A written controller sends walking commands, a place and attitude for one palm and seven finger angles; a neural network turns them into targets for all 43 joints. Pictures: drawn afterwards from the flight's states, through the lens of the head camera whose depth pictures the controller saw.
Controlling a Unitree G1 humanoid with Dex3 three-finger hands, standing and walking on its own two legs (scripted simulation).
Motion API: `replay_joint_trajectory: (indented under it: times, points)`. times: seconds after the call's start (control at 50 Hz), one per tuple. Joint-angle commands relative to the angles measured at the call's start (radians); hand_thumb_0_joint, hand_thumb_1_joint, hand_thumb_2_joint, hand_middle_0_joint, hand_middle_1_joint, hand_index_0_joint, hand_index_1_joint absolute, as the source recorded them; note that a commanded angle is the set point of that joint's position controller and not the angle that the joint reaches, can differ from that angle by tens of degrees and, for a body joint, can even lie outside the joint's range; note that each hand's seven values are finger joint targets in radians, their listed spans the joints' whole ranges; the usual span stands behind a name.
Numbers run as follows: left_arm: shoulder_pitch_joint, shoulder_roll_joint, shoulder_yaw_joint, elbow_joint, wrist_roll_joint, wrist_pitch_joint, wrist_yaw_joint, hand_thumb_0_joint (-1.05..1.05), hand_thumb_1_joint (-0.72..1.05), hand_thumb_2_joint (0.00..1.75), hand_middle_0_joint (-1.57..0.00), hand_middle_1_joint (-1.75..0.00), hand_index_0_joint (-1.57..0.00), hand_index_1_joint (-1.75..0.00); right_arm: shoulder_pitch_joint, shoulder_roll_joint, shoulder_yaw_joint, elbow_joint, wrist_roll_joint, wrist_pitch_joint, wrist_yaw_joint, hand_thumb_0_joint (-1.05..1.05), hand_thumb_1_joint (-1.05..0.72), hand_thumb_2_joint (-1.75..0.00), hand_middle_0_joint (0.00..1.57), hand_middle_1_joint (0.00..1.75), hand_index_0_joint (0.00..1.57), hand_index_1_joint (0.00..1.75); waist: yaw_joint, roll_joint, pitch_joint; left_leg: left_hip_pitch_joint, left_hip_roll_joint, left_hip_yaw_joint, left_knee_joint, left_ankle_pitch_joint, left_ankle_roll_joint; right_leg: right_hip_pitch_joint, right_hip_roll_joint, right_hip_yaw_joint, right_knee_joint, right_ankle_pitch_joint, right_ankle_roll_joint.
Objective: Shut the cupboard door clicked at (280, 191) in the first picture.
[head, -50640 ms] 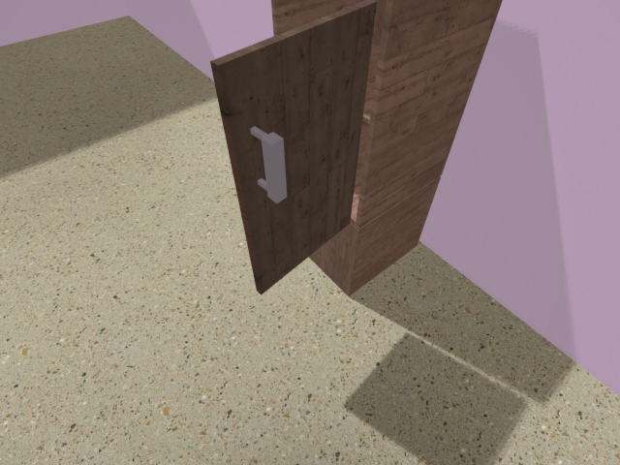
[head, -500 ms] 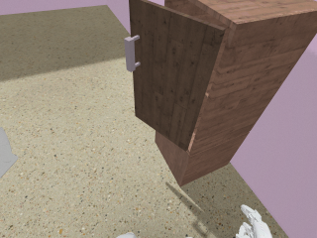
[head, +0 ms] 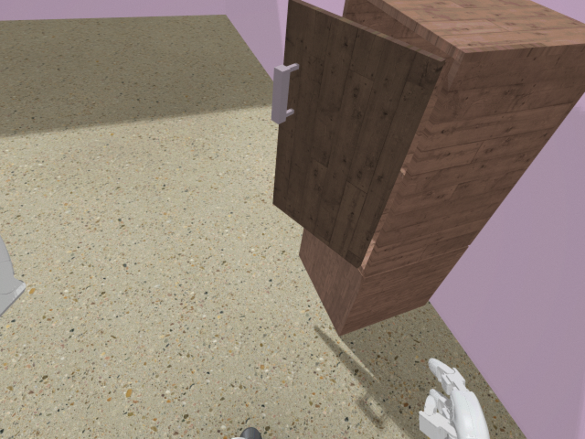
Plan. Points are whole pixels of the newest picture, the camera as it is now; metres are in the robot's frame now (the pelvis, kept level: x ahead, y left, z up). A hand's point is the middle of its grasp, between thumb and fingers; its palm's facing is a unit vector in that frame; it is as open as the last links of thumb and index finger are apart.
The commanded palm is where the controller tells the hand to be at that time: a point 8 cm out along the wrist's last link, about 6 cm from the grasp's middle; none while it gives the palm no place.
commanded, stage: stop stepping back and stand still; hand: left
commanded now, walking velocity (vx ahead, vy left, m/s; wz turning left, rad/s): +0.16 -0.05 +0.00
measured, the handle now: (286, 93) +0.82 +0.08 +0.07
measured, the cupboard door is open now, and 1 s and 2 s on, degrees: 25 25 25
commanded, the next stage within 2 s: let the arm hang, fingers relaxed in 0.92 s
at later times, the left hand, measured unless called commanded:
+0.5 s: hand out of the picture +0.11 +0.28 +0.19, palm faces +0.27 -0.84 -0.46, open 7.4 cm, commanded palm +0.07 +0.33 +0.18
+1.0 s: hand out of the picture +0.10 +0.33 +0.18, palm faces +0.34 -0.79 -0.51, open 7.4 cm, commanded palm none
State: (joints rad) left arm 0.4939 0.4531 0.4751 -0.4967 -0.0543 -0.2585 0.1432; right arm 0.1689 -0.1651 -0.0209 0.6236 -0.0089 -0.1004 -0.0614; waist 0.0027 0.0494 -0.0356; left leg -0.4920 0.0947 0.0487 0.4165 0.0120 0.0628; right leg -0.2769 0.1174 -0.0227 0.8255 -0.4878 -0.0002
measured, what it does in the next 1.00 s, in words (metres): walks backwards: right foot, then left foot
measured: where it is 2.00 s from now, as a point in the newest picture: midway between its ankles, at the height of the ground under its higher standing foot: outside the picture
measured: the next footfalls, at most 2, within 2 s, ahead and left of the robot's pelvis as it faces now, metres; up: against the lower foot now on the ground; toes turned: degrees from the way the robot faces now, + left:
right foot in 0.10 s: -0.09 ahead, -0.14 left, +0.00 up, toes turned -4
left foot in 0.22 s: +0.11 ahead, +0.07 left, +0.00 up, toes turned -3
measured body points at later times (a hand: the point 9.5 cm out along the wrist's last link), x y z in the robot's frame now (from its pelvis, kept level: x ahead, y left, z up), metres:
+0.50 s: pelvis -0.11 +0.06 +0.00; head -0.13 +0.09 +0.45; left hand +0.09 +0.32 +0.21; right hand -0.03 -0.21 -0.08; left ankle +0.00 +0.11 -0.68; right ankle -0.12 -0.03 -0.73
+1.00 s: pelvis -0.14 +0.09 +0.00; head -0.15 +0.10 +0.45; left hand +0.07 +0.37 +0.21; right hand -0.04 -0.14 -0.11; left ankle -0.06 +0.21 -0.73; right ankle -0.17 +0.01 -0.74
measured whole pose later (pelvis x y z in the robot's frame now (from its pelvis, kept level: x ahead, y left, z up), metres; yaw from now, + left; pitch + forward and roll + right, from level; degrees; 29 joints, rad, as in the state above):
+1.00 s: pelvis -0.14 +0.09 +0.00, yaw -10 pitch +0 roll -2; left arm 0.57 0.47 0.46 -0.51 -0.04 -0.15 0.18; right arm 0.28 -0.15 0.04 0.64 -0.01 -0.05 -0.06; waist 0.01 0.02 -0.03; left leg -0.40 0.09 0.04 0.66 -0.31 -0.01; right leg -0.20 0.04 -0.11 0.49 -0.28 -0.06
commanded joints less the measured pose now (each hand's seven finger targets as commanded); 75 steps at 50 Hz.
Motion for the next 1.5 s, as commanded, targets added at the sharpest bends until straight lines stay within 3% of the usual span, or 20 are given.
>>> replay_joint_trajectory:
  times: [0.0,0.1,0.14,0.2,0.24,0.34,0.38,0.4,0.44,0.6,0.64,0.68,0.88,0.96,0.98,1.0,1.1,1.2,1.32,1.48]
  points:
    - [0.002,0.116,0.023,-0.248,-0.031,-0.041,0.007,0.0,0.9,0.9,-0.2,-0.3,-0.2,-0.3,-0.061,-0.152,-0.041,-0.123,-0.006,-0.053,0.009,0.0,-0.9,-0.9,0.2,0.3,0.2,0.3,0.007,0.193,-0.149,0.228,0.16,-0.104,-0.26,-0.478,-0.09,0.063,-0.04,-0.05,-0.39,-0.04,-0.018]
    - [-0.152,0.215,0.074,-0.223,-0.01,-0.016,0.04,0.0,0.9,0.9,-0.2,-0.3,-0.2,-0.3,-0.025,-0.137,-0.021,-0.103,-0.016,-0.044,-0.011,0.0,-0.9,-0.9,0.2,0.3,0.2,0.3,0.005,-0.184,-0.136,0.356,-0.049,-0.032,0.393,-0.327,-0.111,-0.248,-0.399,0.253,-0.63,0.037,-0.17]
    - [-0.146,0.182,0.053,-0.181,-0.009,0.035,0.031,0.0,0.9,0.9,-0.2,-0.3,-0.2,-0.3,-0.032,-0.161,-0.031,-0.109,0.007,-0.033,-0.026,0.0,-0.9,-0.9,0.2,0.3,0.2,0.3,-0.022,-0.222,-0.05,0.356,-0.059,-0.069,0.4,-0.284,-0.094,-0.305,-0.326,0.169,-0.564,-0.049,-0.152]
    - [-0.201,0.143,0.023,-0.154,0.005,0.043,0.031,0.0,0.9,0.9,-0.2,-0.3,-0.2,-0.3,-0.051,-0.177,-0.004,-0.124,0.018,-0.046,-0.052,0.0,-0.9,-0.9,0.2,0.3,0.2,0.3,-0.035,0.139,0.07,0.257,0.02,-0.193,-0.041,-0.348,-0.056,-0.167,-0.126,0.033,-0.362,0.065,-0.021]
    - [-0.14,0.185,0.078,-0.203,-0.005,0.021,0.035,0.0,0.9,0.9,-0.2,-0.3,-0.2,-0.3,-0.056,-0.181,-0.004,-0.136,0.011,-0.065,-0.05,0.0,-0.9,-0.9,0.2,0.3,0.2,0.3,-0.02,0.274,-0.007,0.151,0.12,-0.43,-0.398,-0.869,-0.135,-0.016,-0.005,-0.019,-0.148,-0.07,-0.006]
    - [0.104,0.171,0.083,-0.299,-0.014,0.038,0.023,0.0,0.9,0.9,-0.2,-0.3,-0.2,-0.3,-0.033,-0.154,-0.013,-0.166,-0.003,-0.062,-0.008,0.0,-0.9,-0.9,0.2,0.3,0.2,0.3,0.017,0.199,-0.131,0.086,0.043,-0.128,-0.305,-0.627,-0.164,0.27,0.022,-0.098,-0.31,-0.016,-0.043]
    - [0.148,0.181,0.086,-0.292,-0.004,0.06,0.021,0.0,0.9,0.9,-0.2,-0.3,-0.2,-0.3,-0.021,-0.145,-0.018,-0.16,-0.005,-0.026,-0.002,0.0,-0.9,-0.9,0.2,0.3,0.2,0.3,0.007,-0.004,-0.106,0.013,-0.071,0.023,0.072,-0.526,-0.137,0.241,-0.135,0.052,-0.506,-0.035,-0.093]
    - [0.102,0.214,0.111,-0.302,0.001,0.059,0.02,0.0,0.9,0.9,-0.2,-0.3,-0.2,-0.3,-0.006,-0.153,-0.029,-0.136,-0.006,-0.008,0.001,0.0,-0.9,-0.9,0.2,0.3,0.2,0.3,0.004,-0.199,-0.059,0.017,-0.12,0.043,0.489,-0.421,-0.112,-0.006,-0.377,0.331,-0.649,-0.167,-0.191]
    - [-0.067,0.24,0.155,-0.27,-0.001,0.036,0.036,0.0,0.9,0.9,-0.2,-0.3,-0.2,-0.3,0.005,-0.156,-0.025,-0.106,-0.013,-0.005,0.0,0.0,-0.9,-0.9,0.2,0.3,0.2,0.3,-0.023,-0.217,-0.017,-0.135,-0.072,-0.088,0.822,-0.416,-0.1,-0.144,-0.505,0.444,-0.705,-0.31,-0.283]
    - [-0.217,0.124,-0.022,-0.134,0.027,0.035,0.066,0.0,0.9,0.9,-0.2,-0.3,-0.2,-0.3,-0.008,-0.16,-0.014,-0.094,-0.006,-0.039,-0.049,0.0,-0.9,-0.9,0.2,0.3,0.2,0.3,-0.039,-0.05,0.04,0.247,-0.06,0.1,0.132,-0.371,-0.056,-0.119,-0.277,0.013,-0.412,-0.181,-0.134]
    - [-0.168,0.134,-0.002,-0.222,0.009,0.026,0.061,0.0,0.9,0.9,-0.2,-0.3,-0.2,-0.3,-0.002,-0.208,-0.029,-0.13,0.011,-0.053,-0.053,0.0,-0.9,-0.9,0.2,0.3,0.2,0.3,-0.041,0.271,0.049,0.35,0.174,-0.349,-0.147,-0.479,0.038,-0.278,-0.107,-0.087,0.005,-0.088,-0.025]
    - [-0.077,0.194,0.076,-0.238,0.003,0.004,0.036,0.0,0.9,0.9,-0.2,-0.3,-0.2,-0.3,-0.027,-0.173,-0.025,-0.131,-0.003,-0.056,-0.026,0.0,-0.9,-0.9,0.2,0.3,0.2,0.3,-0.034,0.217,0.045,0.21,0.306,-0.587,-0.311,-0.716,0.079,-0.281,-0.114,0.04,0.257,-0.012,-0.006]
    - [0.04,0.148,0.073,-0.173,0.011,0.061,0.043,0.0,0.9,0.9,-0.2,-0.3,-0.2,-0.3,-0.011,-0.146,-0.012,-0.138,-0.006,0.005,-0.014,0.0,-0.9,-0.9,0.2,0.3,0.2,0.3,-0.02,0.179,-0.01,0.025,0.12,-0.098,-0.148,-0.671,-0.025,0.213,-0.049,-0.132,-0.358,0.046,-0.033]
    - [-0.07,0.188,0.073,-0.162,0.005,0.067,0.058,0.0,0.9,0.9,-0.2,-0.3,-0.2,-0.3,0.003,-0.129,-0.004,-0.126,-0.001,-0.001,-0.01,0.0,-0.9,-0.9,0.2,0.3,0.2,0.3,-0.016,-0.212,-0.021,-0.104,-0.049,-0.006,0.443,-0.402,-0.074,0.207,-0.434,0.385,-0.566,0.296,-0.22]
    - [-0.08,0.147,0.047,-0.125,0.008,0.064,0.059,0.0,0.9,0.9,-0.2,-0.3,-0.2,-0.3,0.01,-0.134,-0.015,-0.108,0.009,-0.016,-0.009,0.0,-0.9,-0.9,0.2,0.3,0.2,0.3,-0.014,-0.235,-0.044,-0.082,-0.045,-0.037,0.492,-0.439,-0.079,0.189,-0.426,0.347,-0.534,0.316,-0.229]
    - [-0.103,-0.11,-0.338,0.531,0.11,0.216,-0.073,0.0,0.9,0.9,-0.2,-0.3,-0.2,-0.3,-0.037,-0.226,-0.045,0.011,0.004,-0.031,0.078,0.0,-0.9,-0.9,0.2,0.3,0.2,0.3,-0.062,-0.172,0.085,-0.158,0.055,-0.021,0.571,-0.499,-0.083,0.055,-0.527,0.062,-0.381,0.73,-0.203]
    - [-0.165,-0.126,-0.406,0.739,0.072,0.287,-0.14,0.0,0.9,0.9,-0.2,-0.3,-0.2,-0.3,0.064,-0.192,-0.011,-0.012,-0.015,0.096,0.064,0.0,-0.9,-0.9,0.2,0.3,0.2,0.3,-0.033,-0.244,0.023,0.215,-0.001,-0.046,0.253,0.04,-0.043,-0.111,-0.299,-0.051,-0.208,0.58,-0.059]
    - [-0.24,-0.104,-0.421,1.06,0.073,0.285,-0.136,0.0,0.9,0.9,-0.2,-0.3,-0.2,-0.3,0.017,-0.224,0.001,0.102,-0.033,0.106,0.054,0.0,-0.9,-0.9,0.2,0.3,0.2,0.3,-0.014,0.014,0.061,0.114,0.071,-0.169,0.03,-0.137,-0.008,0.009,-0.211,-0.014,-0.318,0.139,-0.02]
    - [-0.197,-0.162,-0.422,1.352,0.07,0.245,-0.125,0.0,0.9,0.9,-0.2,-0.3,-0.2,-0.3,0.072,-0.109,0.008,0.26,-0.026,0.105,0.042,0.0,-0.9,-0.9,0.2,0.3,0.2,0.3,-0.024,0.12,-0.049,0.284,0.021,-0.054,0.046,-0.092,-0.052,0.089,-0.274,0.032,-0.481,0.304,-0.067]
    - [-0.159,-0.181,-0.448,1.535,0.065,0.246,-0.119,0.0,0.9,0.9,-0.2,-0.3,-0.2,-0.3,0.144,-0.102,0.004,0.395,-0.01,0.106,0.029,0.0,-0.9,-0.9,0.2,0.3,0.2,0.3,-0.017,-0.048,0.045,0.313,0.043,-0.045,-0.027,-0.071,-0.046,0.106,-0.254,-0.008,-0.536,0.345,-0.055]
